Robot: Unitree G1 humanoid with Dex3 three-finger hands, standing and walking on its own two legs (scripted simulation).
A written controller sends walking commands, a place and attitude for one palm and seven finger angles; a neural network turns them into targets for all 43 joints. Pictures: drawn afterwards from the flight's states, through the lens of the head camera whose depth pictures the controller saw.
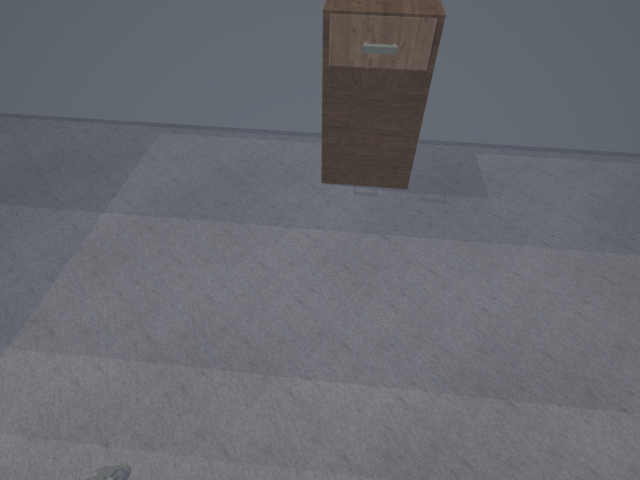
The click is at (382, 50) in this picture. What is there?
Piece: drawer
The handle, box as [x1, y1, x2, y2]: [363, 42, 397, 54]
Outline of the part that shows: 363,45 363,52 396,54 397,45 395,43 392,45 367,44 365,42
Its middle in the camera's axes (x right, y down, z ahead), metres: +0.22 -0.71 +1.42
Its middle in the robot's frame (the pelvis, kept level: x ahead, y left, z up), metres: +1.54 -0.14 -0.09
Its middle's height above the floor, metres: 0.69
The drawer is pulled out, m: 0.00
